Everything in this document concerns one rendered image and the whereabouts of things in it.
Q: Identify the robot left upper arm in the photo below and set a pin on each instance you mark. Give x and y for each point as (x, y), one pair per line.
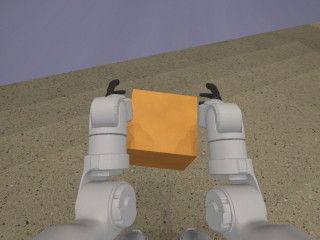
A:
(103, 209)

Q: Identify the robot right hand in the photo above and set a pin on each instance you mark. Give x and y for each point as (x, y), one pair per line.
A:
(214, 95)

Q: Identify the robot right forearm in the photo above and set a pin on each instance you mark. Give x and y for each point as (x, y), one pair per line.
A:
(228, 158)

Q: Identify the robot left forearm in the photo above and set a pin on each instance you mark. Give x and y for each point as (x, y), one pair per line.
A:
(108, 131)

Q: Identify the carton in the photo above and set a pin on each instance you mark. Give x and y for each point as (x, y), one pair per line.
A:
(164, 130)

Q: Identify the robot right upper arm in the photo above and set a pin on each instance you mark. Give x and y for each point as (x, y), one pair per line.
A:
(238, 212)

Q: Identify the robot left hand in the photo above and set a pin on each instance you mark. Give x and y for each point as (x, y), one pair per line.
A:
(111, 87)

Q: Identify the robot right thigh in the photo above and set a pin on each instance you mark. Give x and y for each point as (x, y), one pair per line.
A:
(195, 234)

